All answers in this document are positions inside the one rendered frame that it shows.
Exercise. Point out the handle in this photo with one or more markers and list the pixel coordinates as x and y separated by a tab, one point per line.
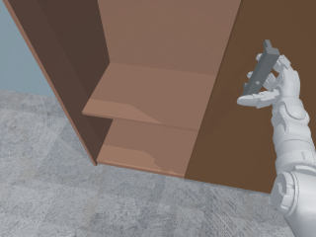
262	70

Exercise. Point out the robot right upper arm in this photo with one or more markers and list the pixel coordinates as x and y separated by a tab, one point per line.
294	196

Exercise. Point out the robot right hand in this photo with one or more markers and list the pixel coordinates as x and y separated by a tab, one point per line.
287	84

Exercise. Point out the wardrobe door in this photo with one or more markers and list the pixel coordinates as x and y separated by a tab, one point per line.
235	143

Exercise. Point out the right robot forearm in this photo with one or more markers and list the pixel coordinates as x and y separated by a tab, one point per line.
294	147

